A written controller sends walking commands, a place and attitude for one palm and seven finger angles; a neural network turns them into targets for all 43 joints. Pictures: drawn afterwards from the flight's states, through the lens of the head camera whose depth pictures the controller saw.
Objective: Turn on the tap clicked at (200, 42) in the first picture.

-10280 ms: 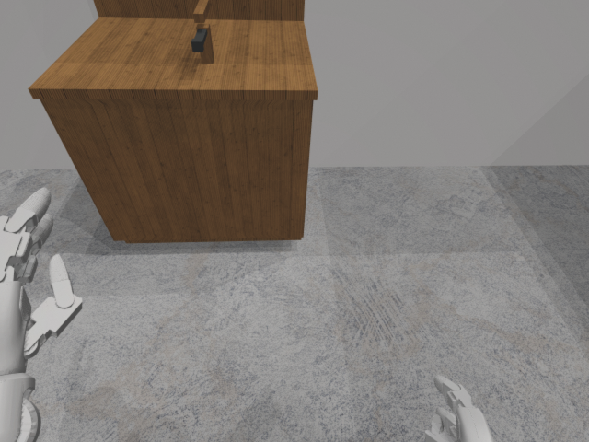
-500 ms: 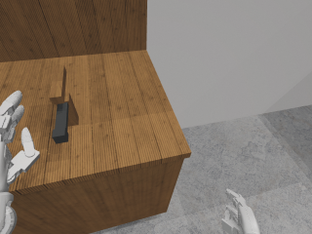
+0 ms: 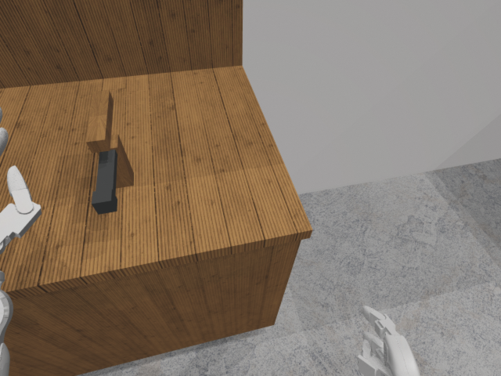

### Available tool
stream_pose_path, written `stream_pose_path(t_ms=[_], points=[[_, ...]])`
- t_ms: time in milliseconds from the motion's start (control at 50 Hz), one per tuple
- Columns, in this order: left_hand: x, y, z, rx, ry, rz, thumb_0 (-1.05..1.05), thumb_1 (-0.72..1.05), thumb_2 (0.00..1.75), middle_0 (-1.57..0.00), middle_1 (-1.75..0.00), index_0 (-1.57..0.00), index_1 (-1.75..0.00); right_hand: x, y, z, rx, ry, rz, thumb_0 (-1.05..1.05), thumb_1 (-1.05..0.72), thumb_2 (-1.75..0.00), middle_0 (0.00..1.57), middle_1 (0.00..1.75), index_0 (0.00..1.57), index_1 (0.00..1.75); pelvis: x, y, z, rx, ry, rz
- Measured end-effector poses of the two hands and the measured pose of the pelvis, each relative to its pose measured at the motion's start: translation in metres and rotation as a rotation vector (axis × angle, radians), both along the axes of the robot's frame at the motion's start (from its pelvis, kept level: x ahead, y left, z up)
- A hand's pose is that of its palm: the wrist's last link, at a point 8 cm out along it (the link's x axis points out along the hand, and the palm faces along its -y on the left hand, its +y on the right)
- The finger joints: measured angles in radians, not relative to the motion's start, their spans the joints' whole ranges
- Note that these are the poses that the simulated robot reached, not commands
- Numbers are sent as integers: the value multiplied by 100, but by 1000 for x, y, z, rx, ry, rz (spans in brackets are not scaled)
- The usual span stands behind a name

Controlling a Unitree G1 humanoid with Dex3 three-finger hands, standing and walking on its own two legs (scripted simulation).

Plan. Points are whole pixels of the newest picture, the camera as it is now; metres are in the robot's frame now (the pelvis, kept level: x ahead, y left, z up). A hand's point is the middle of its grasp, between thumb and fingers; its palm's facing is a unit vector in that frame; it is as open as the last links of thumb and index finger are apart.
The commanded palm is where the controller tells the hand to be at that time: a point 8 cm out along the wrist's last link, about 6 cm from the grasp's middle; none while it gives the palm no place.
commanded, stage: look again from close up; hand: left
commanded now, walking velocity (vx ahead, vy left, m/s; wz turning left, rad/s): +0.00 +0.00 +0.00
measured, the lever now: (105, 201) +0.33 +0.27 +0.09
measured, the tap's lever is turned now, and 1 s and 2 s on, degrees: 0 0 0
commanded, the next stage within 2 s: shuffle to correct the standing spot in 0.12 s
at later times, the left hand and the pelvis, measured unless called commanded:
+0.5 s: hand (69, 229) +0.24 +0.25 +0.16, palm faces +0.38 -0.87 -0.31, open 7.4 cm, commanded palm +0.17 +0.28 +0.17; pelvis +0.00 +0.00 +0.00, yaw -1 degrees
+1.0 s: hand (99, 245) +0.22 +0.21 +0.16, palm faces +0.31 -0.87 -0.38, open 7.4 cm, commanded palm +0.16 +0.25 +0.17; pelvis -0.01 -0.03 +0.00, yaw -1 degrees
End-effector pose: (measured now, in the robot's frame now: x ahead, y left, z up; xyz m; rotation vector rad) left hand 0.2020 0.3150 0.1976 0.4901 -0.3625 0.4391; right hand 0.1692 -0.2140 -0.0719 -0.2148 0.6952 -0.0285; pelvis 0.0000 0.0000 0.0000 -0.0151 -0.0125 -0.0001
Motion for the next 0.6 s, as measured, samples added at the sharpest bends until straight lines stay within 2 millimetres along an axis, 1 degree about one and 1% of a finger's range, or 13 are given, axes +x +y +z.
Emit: stream_pose_path(t_ms=[80, 120, 160, 200, 260, 320, 380, 480, 540, 600], points=[[-9, -31, -19, -39, 79, -120, 2, 90, 90, -20, -30, -20, -30, -9, -5, 2, 2, -25, -46, 1, -90, -90, 21, 30, 20, 30, 0, 5, -1, 3, -3, -11], [-15, -39, -28, -48, 117, -159, 2, 90, 89, -20, -30, -21, -30, -13, -7, 3, -13, -23, -64, 1, -90, -90, 21, 30, 20, 30, 1, 6, -1, 3, -4, -10], [-19, -36, -32, -44, 135, -162, 2, 89, 89, -21, -30, -21, -30, -16, -8, 4, -32, -11, -71, 1, -90, -90, 21, 30, 20, 30, 1, 6, -1, 3, -5, -6], [-20, -28, -33, -39, 128, -135, 2, 89, 89, -21, -30, -21, -30, -17, -9, 4, -49, 1, -68, 1, -90, -90, 20, 30, 20, 30, 1, 6, -1, 2, -6, 0], [-20, -14, -27, -39, 83, -79, 2, 89, 89, -22, -30, -22, -30, -15, -8, 5, -64, 9, -50, 1, -90, -90, 20, 30, 20, 30, 2, 6, -1, 1, -10, 6], [-19, -10, -20, -55, 27, -53, 2, 89, 89, -21, -30, -21, -30, -9, -4, 8, -64, 1, -33, 2, -90, -90, 20, 30, 20, 30, 4, 6, 0, 0, -12, 4], [-15, -14, -18, -74, -2, -64, 2, 89, 89, -21, -30, -21, -30, -1, 0, 11, -52, -20, -22, 2, -90, -90, 20, 30, 20, 30, 5, 6, 0, 0, -11, -3], [-6, -26, -23, -89, 27, -107, 2, 89, 89, -21, -30, -21, -30, 12, 5, 18, -23, -62, -18, 2, -90, -90, 21, 30, 20, 30, 5, 2, -1, -1, -8, -12], [-5, -32, -26, -82, 56, -126, 2, 89, 89, -21, -30, -21, -30, 16, 5, 20, -11, -78, -20, 1, -90, -90, 21, 30, 20, 30, 4, -2, -2, -3, -5, -17], [-8, -36, -25, -67, 74, -135, 2, 89, 89, -21, -30, -21, -30, 16, 1, 20, -8, -79, -22, 1, -90, -90, 21, 30, 20, 30, 2, -7, -2, -6, -3, -19]])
